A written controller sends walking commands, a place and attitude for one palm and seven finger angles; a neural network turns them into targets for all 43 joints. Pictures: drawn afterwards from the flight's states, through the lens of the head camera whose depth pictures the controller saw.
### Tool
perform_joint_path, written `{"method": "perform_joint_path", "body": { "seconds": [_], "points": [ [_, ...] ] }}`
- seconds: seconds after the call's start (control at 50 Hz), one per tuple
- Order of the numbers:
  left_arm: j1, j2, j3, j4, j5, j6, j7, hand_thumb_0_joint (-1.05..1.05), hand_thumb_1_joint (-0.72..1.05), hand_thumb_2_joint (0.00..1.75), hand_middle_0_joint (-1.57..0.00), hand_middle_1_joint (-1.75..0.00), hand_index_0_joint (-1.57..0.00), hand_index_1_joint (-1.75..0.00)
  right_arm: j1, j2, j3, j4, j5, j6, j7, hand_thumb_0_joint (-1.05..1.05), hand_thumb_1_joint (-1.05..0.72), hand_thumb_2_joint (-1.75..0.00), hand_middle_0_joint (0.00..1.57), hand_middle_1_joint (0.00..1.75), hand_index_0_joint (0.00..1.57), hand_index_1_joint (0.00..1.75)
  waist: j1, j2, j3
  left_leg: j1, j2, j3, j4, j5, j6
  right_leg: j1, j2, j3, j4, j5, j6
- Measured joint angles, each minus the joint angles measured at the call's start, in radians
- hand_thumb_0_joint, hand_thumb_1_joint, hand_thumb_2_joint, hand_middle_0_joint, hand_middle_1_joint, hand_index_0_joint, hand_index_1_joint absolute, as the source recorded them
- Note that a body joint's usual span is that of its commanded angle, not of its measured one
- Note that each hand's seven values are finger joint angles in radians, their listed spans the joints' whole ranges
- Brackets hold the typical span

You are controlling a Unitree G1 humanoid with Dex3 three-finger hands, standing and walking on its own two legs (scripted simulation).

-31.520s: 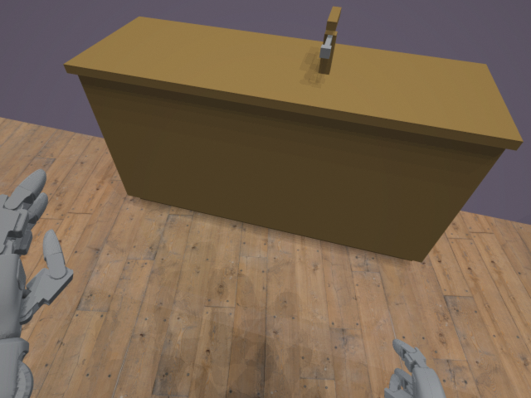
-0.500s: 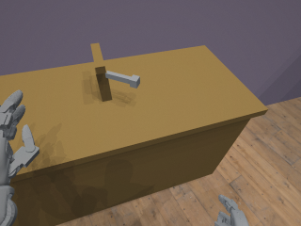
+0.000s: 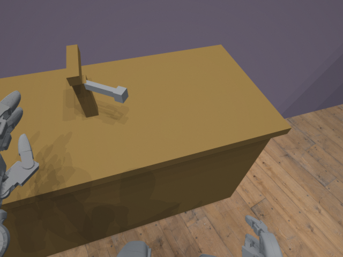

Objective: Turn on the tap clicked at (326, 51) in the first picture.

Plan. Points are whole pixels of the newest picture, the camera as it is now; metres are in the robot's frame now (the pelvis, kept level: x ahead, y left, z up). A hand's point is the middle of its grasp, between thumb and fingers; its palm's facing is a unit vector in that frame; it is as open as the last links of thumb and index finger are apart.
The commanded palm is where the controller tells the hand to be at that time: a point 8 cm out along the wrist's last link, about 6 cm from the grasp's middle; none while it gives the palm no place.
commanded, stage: shuffle to correct the standing spot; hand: left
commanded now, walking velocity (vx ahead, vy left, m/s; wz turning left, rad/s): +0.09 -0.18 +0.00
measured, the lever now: (120, 94) +0.46 +0.18 +0.11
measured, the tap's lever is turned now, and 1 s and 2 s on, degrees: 52 52 52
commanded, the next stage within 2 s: come to a stop and stand still in 0.34 s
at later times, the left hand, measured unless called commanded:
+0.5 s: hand (112, 155) +0.24 +0.13 +0.18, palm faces +0.41 -0.83 -0.38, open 7.4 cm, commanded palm +0.19 +0.16 +0.19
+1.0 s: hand (135, 148) +0.26 +0.09 +0.18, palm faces +0.40 -0.80 -0.45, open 7.4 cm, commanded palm +0.21 +0.13 +0.19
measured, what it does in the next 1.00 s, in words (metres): steps to the right: left foot, then right foot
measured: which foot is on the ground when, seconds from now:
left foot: up 0.00-0.04, down 0.06-0.28, up 0.30-0.48, down 0.50-0.62, up 0.64-1.00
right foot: down 0.00-0.06, up 0.08-0.26, down 0.28-1.00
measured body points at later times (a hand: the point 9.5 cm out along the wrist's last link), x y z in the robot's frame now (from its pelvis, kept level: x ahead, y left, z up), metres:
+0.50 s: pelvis +0.04 -0.12 +0.01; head +0.05 -0.12 +0.46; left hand +0.22 +0.17 +0.20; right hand +0.21 -0.34 -0.08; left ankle +0.05 +0.00 -0.72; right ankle +0.08 -0.17 -0.72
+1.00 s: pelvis +0.05 -0.15 +0.03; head +0.07 -0.18 +0.48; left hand +0.23 +0.13 +0.21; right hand +0.23 -0.38 -0.07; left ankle +0.07 +0.04 -0.68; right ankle +0.08 -0.17 -0.72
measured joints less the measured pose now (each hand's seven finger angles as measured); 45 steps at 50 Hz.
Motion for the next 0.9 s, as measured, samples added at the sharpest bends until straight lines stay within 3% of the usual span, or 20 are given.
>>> {"method": "perform_joint_path", "body": {
  "seconds": [0.06,0.08,0.14,0.18,0.22,0.26,0.28,0.3,0.34,0.38,0.42,0.46,0.52,0.58,0.68,0.76,0.9],
  "points": [
    [0.028,0.003,0.006,-0.026,-0.009,0.008,0.011,0.01,0.89,0.9,-0.21,-0.31,-0.21,-0.31,0.027,-0.016,0.003,-0.036,-0.014,-0.003,-0.012,0.02,-0.9,-0.9,0.21,0.3,0.2,0.3,-0.008,-0.022,-0.027,0.106,-0.014,0.04,-0.347,0.14,0.012,-0.02,0.01,-0.004,0.033,-0.021,-0.004],
    [0.021,0.012,0.009,-0.033,-0.009,0.006,0.014,0.01,0.89,0.9,-0.21,-0.31,-0.21,-0.31,0.028,-0.019,-0.008,-0.044,-0.016,-0.009,-0.018,0.02,-0.9,-0.9,0.21,0.3,0.2,0.3,-0.008,-0.026,-0.023,0.114,-0.012,0.036,-0.379,0.216,0.016,-0.039,0.013,-0.003,0.088,-0.068,0.006],
    [-0.024,0.028,0.015,0.0,-0.001,0.005,0.01,0.01,0.89,0.9,-0.21,-0.31,-0.21,-0.31,0.004,0.007,-0.023,-0.027,-0.018,-0.004,-0.023,0.02,-0.9,-0.9,0.21,0.3,0.2,0.3,-0.006,-0.073,0.01,0.144,-0.023,0.044,-0.37,0.223,-0.006,-0.104,0.015,0.057,0.357,-0.145,0.037],
    [-0.042,0.026,0.007,0.011,0.01,0.018,0.005,0.01,0.89,0.9,-0.21,-0.31,-0.21,-0.31,0.005,0.012,-0.023,-0.028,-0.02,0.002,-0.013,0.02,-0.9,-0.9,0.2,0.3,0.2,0.3,-0.018,-0.06,0.004,0.157,-0.008,0.016,-0.406,0.235,-0.024,-0.126,0.015,0.053,0.421,-0.149,0.042],
    [-0.027,0.02,0.004,-0.004,0.013,0.018,0.004,0.01,0.89,0.9,-0.21,-0.31,-0.21,-0.31,0.014,0.007,-0.017,-0.044,-0.015,0.006,-0.002,0.02,-0.9,-0.9,0.2,0.3,0.2,0.3,-0.021,-0.028,-0.009,0.158,0.022,-0.009,-0.432,0.248,-0.044,-0.099,0.003,0.034,0.306,-0.146,0.041],
    [0.01,0.035,0.015,-0.028,0.013,0.004,0.005,0.01,0.89,0.9,-0.21,-0.31,-0.21,-0.31,0.032,0.0,-0.012,-0.073,-0.008,0.004,0.004,0.02,-0.9,-0.9,0.2,0.3,0.2,0.3,-0.021,0.006,-0.028,0.132,0.055,-0.031,-0.399,0.23,-0.059,-0.025,-0.009,0.017,0.09,-0.088,0.04],
    [0.023,0.054,0.029,-0.04,0.015,-0.004,0.006,0.01,0.89,0.9,-0.21,-0.31,-0.21,-0.31,0.038,-0.001,-0.01,-0.085,-0.004,-0.001,0.005,0.02,-0.9,-0.9,0.21,0.3,0.2,0.3,-0.018,0.011,-0.037,0.102,0.065,-0.036,-0.341,0.199,-0.045,0.004,-0.014,0.018,0.001,-0.023,0.031],
    [0.02,0.054,0.033,-0.036,0.015,-0.015,0.006,0.01,0.89,0.9,-0.21,-0.31,-0.21,-0.31,0.027,-0.008,-0.012,-0.077,0.0,-0.006,0.004,0.02,-0.9,-0.9,0.21,0.3,0.2,0.3,-0.018,0.033,-0.029,0.071,0.076,-0.061,-0.257,0.154,-0.033,0.003,0.004,0.001,0.009,0.004,0.021],
    [-0.002,0.035,0.014,-0.005,0.007,-0.017,0.004,0.01,0.89,0.9,-0.21,-0.31,-0.21,-0.31,0.011,-0.015,-0.018,-0.035,0.006,-0.011,0.001,0.02,-0.9,-0.9,0.21,0.3,0.2,0.3,-0.018,0.052,-0.024,0.019,0.052,-0.089,-0.089,0.074,-0.021,0.012,0.023,-0.022,0.028,-0.021,0.0],
    [-0.005,0.007,-0.002,0.019,0.0,-0.005,0.003,0.01,0.89,0.9,-0.21,-0.31,-0.21,-0.31,0.009,-0.015,-0.017,-0.009,0.008,-0.005,-0.001,0.02,-0.9,-0.9,0.21,0.3,0.2,0.3,-0.009,0.03,-0.038,-0.01,0.014,-0.058,0.011,0.04,-0.013,0.025,0.025,-0.017,0.001,-0.027,-0.016],
    [0.005,-0.01,-0.007,0.035,-0.003,0.006,0.008,0.01,0.89,0.9,-0.21,-0.31,-0.21,-0.31,0.014,-0.012,-0.007,-0.003,0.002,0.002,-0.007,0.02,-0.9,-0.9,0.21,0.3,0.2,0.3,-0.004,-0.004,-0.053,0.007,-0.01,-0.005,-0.046,0.031,-0.001,0.037,0.022,-0.004,-0.041,-0.009,-0.026],
    [0.017,-0.018,-0.012,0.042,-0.005,0.012,0.015,0.01,0.89,0.9,-0.21,-0.31,-0.21,-0.31,0.027,-0.013,0.002,-0.011,-0.01,0.002,-0.016,0.02,-0.9,-0.9,0.21,0.3,0.2,0.3,-0.008,-0.027,-0.068,0.072,-0.028,0.038,-0.234,0.089,0.006,0.046,0.023,-0.001,-0.069,0.003,-0.033],
    [0.018,-0.018,-0.025,0.035,-0.005,0.01,0.023,0.01,0.89,0.9,-0.21,-0.31,-0.21,-0.31,0.038,-0.028,-0.005,-0.03,-0.016,-0.015,-0.03,0.02,-0.9,-0.9,0.21,0.3,0.2,0.3,-0.012,-0.017,-0.069,0.173,-0.029,0.04,-0.469,0.253,0.017,0.052,0.049,-0.015,-0.057,-0.012,-0.04],
    [-0.002,-0.015,-0.038,0.056,0.008,0.008,0.022,0.01,0.89,0.9,-0.21,-0.31,-0.21,-0.31,0.029,-0.033,-0.012,-0.02,-0.01,-0.01,-0.036,0.02,-0.9,-0.9,0.21,0.3,0.2,0.3,-0.012,-0.019,-0.067,0.187,-0.023,0.032,-0.471,0.257,-0.004,0.078,0.055,-0.019,-0.075,-0.02,-0.016],
    [0.015,-0.02,-0.033,0.058,0.01,0.001,0.03,0.01,0.89,0.9,-0.21,-0.31,-0.21,-0.31,0.017,-0.054,-0.023,-0.024,-0.003,-0.011,-0.027,0.02,-0.9,-0.9,0.2,0.3,0.2,0.3,-0.017,0.013,-0.083,0.156,-0.035,-0.024,-0.414,0.223,0.014,0.111,0.075,-0.027,-0.174,0.026,-0.066],
    [0.046,-0.019,-0.026,0.083,0.007,-0.012,0.041,0.01,0.89,0.9,-0.21,-0.31,-0.21,-0.31,0.006,-0.054,-0.019,-0.033,-0.001,-0.016,-0.027,0.02,-0.91,-0.9,0.2,0.3,0.19,0.3,-0.013,-0.004,-0.082,0.124,-0.065,-0.028,-0.355,0.185,0.015,0.127,0.052,0.006,-0.231,0.06,-0.065],
    [0.045,-0.033,-0.045,0.129,0.005,0.0,0.046,0.01,0.89,0.9,-0.21,-0.31,-0.21,-0.31,-0.01,-0.058,-0.014,-0.054,-0.006,-0.004,-0.038,0.02,-0.91,-0.9,0.2,0.3,0.19,0.3,-0.014,-0.015,-0.053,0.084,-0.064,-0.019,-0.344,0.207,0.012,0.137,0.008,0.028,-0.255,0.079,-0.053]
  ]
}}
